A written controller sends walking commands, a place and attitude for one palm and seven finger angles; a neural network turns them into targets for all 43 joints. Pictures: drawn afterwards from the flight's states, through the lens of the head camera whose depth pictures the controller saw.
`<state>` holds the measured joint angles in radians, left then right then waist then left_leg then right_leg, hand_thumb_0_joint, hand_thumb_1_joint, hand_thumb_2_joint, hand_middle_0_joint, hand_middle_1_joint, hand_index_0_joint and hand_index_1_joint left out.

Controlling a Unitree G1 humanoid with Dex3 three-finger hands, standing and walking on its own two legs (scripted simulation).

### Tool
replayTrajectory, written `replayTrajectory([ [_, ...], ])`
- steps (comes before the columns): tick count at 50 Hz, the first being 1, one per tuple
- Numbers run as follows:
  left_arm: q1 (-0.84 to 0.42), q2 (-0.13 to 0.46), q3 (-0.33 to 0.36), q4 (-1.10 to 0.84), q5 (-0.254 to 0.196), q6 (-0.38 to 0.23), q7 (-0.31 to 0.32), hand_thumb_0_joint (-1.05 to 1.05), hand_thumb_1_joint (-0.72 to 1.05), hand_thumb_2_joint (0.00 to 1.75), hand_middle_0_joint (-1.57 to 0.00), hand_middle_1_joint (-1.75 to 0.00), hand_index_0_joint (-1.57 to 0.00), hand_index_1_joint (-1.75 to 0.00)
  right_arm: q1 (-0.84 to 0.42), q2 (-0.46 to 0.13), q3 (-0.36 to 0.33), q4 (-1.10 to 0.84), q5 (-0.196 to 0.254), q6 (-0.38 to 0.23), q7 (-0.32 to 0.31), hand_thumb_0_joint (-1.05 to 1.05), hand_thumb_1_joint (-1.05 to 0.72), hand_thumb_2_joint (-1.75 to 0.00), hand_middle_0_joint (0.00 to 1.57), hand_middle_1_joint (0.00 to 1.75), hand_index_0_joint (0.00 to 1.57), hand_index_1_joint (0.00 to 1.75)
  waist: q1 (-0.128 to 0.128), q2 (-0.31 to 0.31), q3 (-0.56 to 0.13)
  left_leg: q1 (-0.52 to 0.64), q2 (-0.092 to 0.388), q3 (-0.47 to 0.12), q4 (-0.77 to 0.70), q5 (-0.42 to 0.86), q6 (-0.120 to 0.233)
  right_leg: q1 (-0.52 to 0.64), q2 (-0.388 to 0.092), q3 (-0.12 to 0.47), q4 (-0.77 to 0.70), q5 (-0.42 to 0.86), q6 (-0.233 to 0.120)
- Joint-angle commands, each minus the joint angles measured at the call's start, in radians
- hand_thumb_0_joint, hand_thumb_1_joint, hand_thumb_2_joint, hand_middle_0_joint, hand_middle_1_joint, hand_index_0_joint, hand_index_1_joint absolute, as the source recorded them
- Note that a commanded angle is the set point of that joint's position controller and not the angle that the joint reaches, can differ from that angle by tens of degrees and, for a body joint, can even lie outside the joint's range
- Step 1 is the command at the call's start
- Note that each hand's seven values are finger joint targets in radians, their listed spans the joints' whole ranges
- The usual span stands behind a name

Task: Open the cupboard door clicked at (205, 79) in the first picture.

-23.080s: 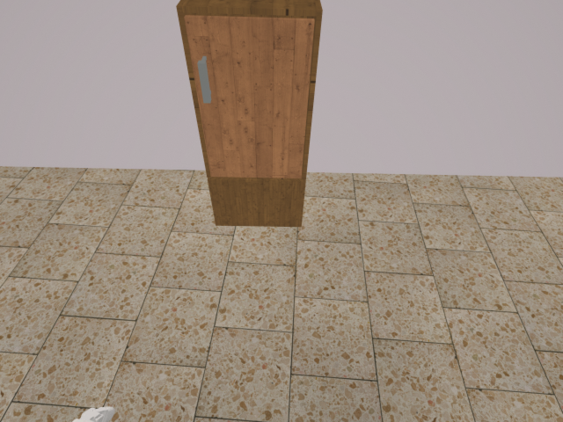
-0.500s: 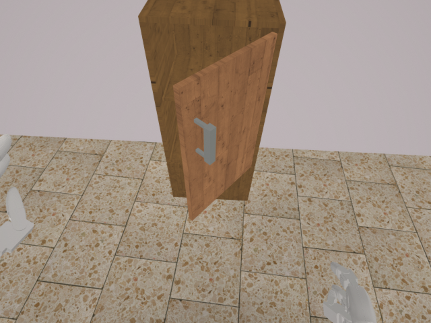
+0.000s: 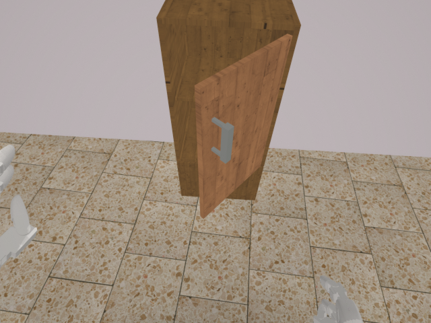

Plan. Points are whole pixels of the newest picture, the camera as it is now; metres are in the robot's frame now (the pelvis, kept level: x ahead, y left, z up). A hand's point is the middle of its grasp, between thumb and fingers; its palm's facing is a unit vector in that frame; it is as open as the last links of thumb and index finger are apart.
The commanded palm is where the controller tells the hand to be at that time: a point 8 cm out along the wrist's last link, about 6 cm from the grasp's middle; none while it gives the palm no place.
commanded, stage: stop stepping back and stand still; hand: left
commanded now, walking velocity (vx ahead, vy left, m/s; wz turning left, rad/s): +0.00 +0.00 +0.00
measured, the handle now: (220, 140) +0.56 +0.03 -0.02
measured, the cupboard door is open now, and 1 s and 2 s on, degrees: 50 50 50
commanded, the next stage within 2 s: let the arm hang, fingers relaxed in 0.06 s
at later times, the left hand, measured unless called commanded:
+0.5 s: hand out of the picture +0.02 +0.17 -0.18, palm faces +0.04 -0.98 -0.18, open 7.0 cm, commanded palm none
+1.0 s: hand out of the picture -0.01 +0.14 -0.18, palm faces +0.08 -0.98 -0.19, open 7.3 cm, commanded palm none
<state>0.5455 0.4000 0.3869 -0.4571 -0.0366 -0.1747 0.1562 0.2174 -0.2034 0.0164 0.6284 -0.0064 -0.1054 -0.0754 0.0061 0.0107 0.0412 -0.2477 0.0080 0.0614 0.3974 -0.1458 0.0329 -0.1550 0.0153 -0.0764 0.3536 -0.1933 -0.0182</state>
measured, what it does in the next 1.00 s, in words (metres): stands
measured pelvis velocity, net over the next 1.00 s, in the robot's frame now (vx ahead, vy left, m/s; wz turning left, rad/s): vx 0.00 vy -0.02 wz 0.04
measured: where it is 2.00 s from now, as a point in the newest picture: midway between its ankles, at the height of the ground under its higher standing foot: outside the picture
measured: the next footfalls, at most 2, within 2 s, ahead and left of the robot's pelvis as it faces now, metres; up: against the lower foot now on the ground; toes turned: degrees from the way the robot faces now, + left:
none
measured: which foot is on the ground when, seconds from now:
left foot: down 0.00-1.00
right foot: down 0.00-1.00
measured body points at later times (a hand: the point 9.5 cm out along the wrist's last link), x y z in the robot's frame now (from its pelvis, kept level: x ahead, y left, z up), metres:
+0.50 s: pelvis -0.01 -0.01 -0.01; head +0.02 +0.01 +0.44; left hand +0.02 +0.22 -0.17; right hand +0.05 -0.26 -0.15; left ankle +0.04 +0.09 -0.74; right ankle +0.00 -0.11 -0.74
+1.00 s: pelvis +0.00 -0.02 +0.00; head +0.01 -0.03 +0.45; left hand -0.01 +0.19 -0.16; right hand -0.01 -0.22 -0.17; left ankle +0.04 +0.09 -0.74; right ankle +0.00 -0.11 -0.74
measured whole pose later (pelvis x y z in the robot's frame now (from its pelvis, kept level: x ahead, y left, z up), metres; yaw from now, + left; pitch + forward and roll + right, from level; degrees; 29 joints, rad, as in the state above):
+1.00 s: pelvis +0.00 -0.02 +0.00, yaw +2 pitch -2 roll +0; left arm 0.28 0.12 0.01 1.14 0.01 0.00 0.04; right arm 0.30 -0.10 0.01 1.15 -0.02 0.02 -0.03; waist -0.01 0.02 0.03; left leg -0.24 0.00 0.02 0.44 -0.17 0.01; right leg -0.15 0.01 -0.12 0.44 -0.26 -0.05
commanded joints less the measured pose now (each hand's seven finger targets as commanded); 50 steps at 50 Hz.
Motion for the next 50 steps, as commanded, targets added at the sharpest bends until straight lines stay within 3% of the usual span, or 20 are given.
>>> replayTrajectory([
  [1,-0.002,0.181,0.133,-0.194,-0.007,-0.06,0.017,0.0,0.9,0.9,-0.2,-0.3,-0.2,-0.3,-0.102,-0.127,-0.052,-0.163,-0.004,-0.056,-0.012,0.0,-0.9,-0.9,0.2,0.3,0.2,0.3,-0.002,0.078,-0.104,0.024,0.07,-0.119,-0.115,-0.066,-0.025,0.019,-0.03,0.078,-0.056,-0.004,0.023],
  [7,0.011,0.183,0.136,-0.208,-0.01,-0.065,0.017,0.0,0.9,0.9,-0.2,-0.3,-0.2,-0.3,-0.1,-0.128,-0.055,-0.162,-0.003,-0.056,-0.013,0.0,-0.9,-0.9,0.2,0.3,0.2,0.3,-0.002,0.068,-0.121,0.041,0.065,-0.112,-0.094,0.005,-0.029,0.026,-0.032,0.074,-0.051,0.04,0.023],
  [8,-0.087,-0.007,-0.289,0.591,0.072,0.07,-0.124,0.0,0.9,0.9,-0.2,-0.3,-0.2,-0.3,-0.138,-0.312,-0.095,0.089,0.018,-0.095,0.084,0.0,-0.9,-0.9,0.2,0.3,0.2,0.3,-0.048,0.085,-0.029,-0.088,0.108,-0.167,0.059,0.205,-0.008,-0.096,-0.102,0.023,0.125,0.117,-0.012],
  [9,-0.096,-0.012,-0.26,0.629,0.061,0.147,-0.145,0.0,0.9,0.9,-0.2,-0.3,-0.2,-0.3,-0.057,-0.267,-0.095,0.096,0.018,-0.02,0.084,0.0,-0.9,-0.9,0.2,0.3,0.2,0.3,-0.032,0.096,-0.102,-0.006,0.126,-0.142,0.046,0.254,-0.011,-0.118,-0.101,0.066,0.112,0.024,-0.017],
  [10,-0.102,-0.027,-0.266,0.614,0.058,0.172,-0.148,0.0,0.9,0.9,-0.2,-0.3,-0.2,-0.3,-0.042,-0.254,-0.088,0.076,0.015,0.003,0.081,0.0,-0.9,-0.9,0.2,0.3,0.2,0.3,-0.035,0.124,-0.089,-0.021,0.145,-0.16,0.027,0.207,0.002,-0.135,-0.08,0.045,0.149,-0.081,-0.012],
  [12,-0.138,-0.034,-0.283,0.704,0.067,0.169,-0.151,0.0,0.9,0.9,-0.2,-0.3,-0.2,-0.3,-0.049,-0.239,-0.071,0.083,-0.004,0.025,0.075,0.0,-0.9,-0.9,0.2,0.3,0.2,0.3,-0.019,0.025,-0.122,-0.099,0.168,-0.237,-0.01,0.12,0.053,-0.086,-0.061,0.064,0.221,-0.135,-0.016],
  [13,-0.156,-0.024,-0.289,0.758,0.069,0.169,-0.151,0.0,0.9,0.9,-0.2,-0.3,-0.2,-0.3,-0.057,-0.24,-0.064,0.089,-0.011,0.035,0.074,0.0,-0.9,-0.9,0.2,0.3,0.2,0.3,-0.011,-0.049,-0.122,-0.115,0.165,-0.251,-0.014,0.09,0.061,-0.053,-0.06,0.071,0.211,-0.126,-0.021],
  [15,-0.196,-0.012,-0.297,0.883,0.073,0.166,-0.152,0.0,0.9,0.9,-0.2,-0.3,-0.2,-0.3,-0.069,-0.228,-0.056,0.117,-0.017,0.05,0.074,0.0,-0.9,-0.9,0.2,0.3,0.2,0.3,0.002,-0.186,-0.129,-0.107,0.13,-0.22,0.015,0.058,0.044,-0.029,-0.095,0.094,0.133,-0.061,-0.028],
  [16,-0.222,-0.011,-0.306,0.946,0.072,0.169,-0.149,0.0,0.9,0.9,-0.2,-0.3,-0.2,-0.3,-0.064,-0.209,-0.052,0.134,-0.016,0.062,0.076,0.0,-0.9,-0.9,0.2,0.3,0.2,0.3,-0.004,-0.203,-0.118,-0.08,0.104,-0.193,0.035,0.045,0.028,-0.058,-0.119,0.111,0.102,-0.06,-0.036],
  [18,-0.267,-0.034,-0.33,1.06,0.063,0.178,-0.145,0.0,0.9,0.9,-0.2,-0.3,-0.2,-0.3,-0.048,-0.159,-0.036,0.181,-0.019,0.087,0.076,0.0,-0.9,-0.9,0.2,0.3,0.2,0.3,-0.021,-0.163,-0.076,-0.029,0.059,-0.144,0.07,0.005,0.009,-0.133,-0.159,0.142,0.043,-0.096,-0.054],
  [20,-0.288,-0.038,-0.344,1.155,0.057,0.18,-0.141,0.0,0.9,0.9,-0.2,-0.3,-0.2,-0.3,-0.037,-0.139,-0.029,0.219,-0.023,0.102,0.074,0.0,-0.9,-0.9,0.2,0.3,0.2,0.3,-0.029,-0.021,-0.057,0.017,0.054,-0.132,0.056,0.009,0.002,-0.161,-0.157,0.144,0.029,-0.118,-0.058],
  [22,-0.264,-0.047,-0.351,1.242,0.053,0.177,-0.137,0.0,0.9,0.9,-0.2,-0.3,-0.2,-0.3,-0.026,-0.125,-0.025,0.256,-0.022,0.105,0.069,0.0,-0.9,-0.9,0.2,0.3,0.2,0.3,-0.018,0.099,-0.068,-0.006,0.072,-0.155,0.009,0.005,0.006,-0.099,-0.133,0.126,0.043,-0.095,-0.043],
  [25,-0.213,-0.084,-0.344,1.359,0.048,0.173,-0.133,0.0,0.9,0.9,-0.2,-0.3,-0.2,-0.3,-0.009,-0.093,-0.026,0.306,-0.022,0.112,0.058,0.0,-0.9,-0.9,0.2,0.3,0.2,0.3,-0.006,0.195,-0.055,-0.036,0.069,-0.152,-0.017,-0.071,0.002,-0.047,-0.129,0.121,0.011,-0.094,-0.047],
  [28,-0.207,-0.09,-0.352,1.437,0.043,0.169,-0.132,0.0,0.9,0.9,-0.2,-0.3,-0.2,-0.3,0.038,-0.072,-0.026,0.355,-0.016,0.119,0.052,0.0,-0.9,-0.9,0.2,0.3,0.2,0.3,-0.011,0.131,-0.059,-0.018,0.067,-0.149,-0.005,-0.069,-0.001,-0.036,-0.137,0.117,-0.022,-0.095,-0.051],
  [31,-0.209,-0.11,-0.36,1.494,0.042,0.167,-0.13,0.0,0.9,0.9,-0.2,-0.3,-0.2,-0.3,0.087,-0.058,-0.029,0.394,-0.014,0.126,0.048,0.0,-0.9,-0.9,0.2,0.3,0.2,0.3,-0.02,0.013,-0.015,0.013,0.067,-0.135,0.005,-0.067,-0.003,-0.087,-0.142,0.105,-0.062,-0.147,-0.053],
  [35,-0.198,-0.138,-0.365,1.544,0.041,0.168,-0.125,0.0,0.9,0.9,-0.2,-0.3,-0.2,-0.3,0.135,-0.032,-0.025,0.445,-0.015,0.127,0.044,0.0,-0.9,-0.9,0.2,0.3,0.2,0.3,-0.024,-0.036,0.036,0.021,0.069,-0.125,-0.002,-0.045,-0.001,-0.112,-0.141,0.103,-0.074,-0.161,-0.053],
  [44,-0.173,-0.167,-0.36,1.583,0.039,0.167,-0.116,0.0,0.9,0.9,-0.2,-0.3,-0.2,-0.3,0.157,0.007,-0.021,0.49,-0.017,0.12,0.039,0.0,-0.9,-0.9,0.2,0.3,0.2,0.3,-0.013,-0.032,0.053,0.0,0.069,-0.117,-0.021,-0.016,-0.001,-0.075,-0.135,0.092,-0.056,-0.127,-0.047],
  [50,-0.174,-0.183,-0.356,1.583,0.039,0.164,-0.114,0.0,0.9,0.9,-0.2,-0.3,-0.2,-0.3,0.154,0.02,-0.02,0.5,-0.018,0.113,0.036,0.0,-0.9,-0.9,0.2,0.3,0.2,0.3,-0.008,0.004,0.058,-0.005,0.073,-0.121,-0.033,0.019,-0.001,-0.049,-0.131,0.084,-0.04,-0.065,-0.042],
])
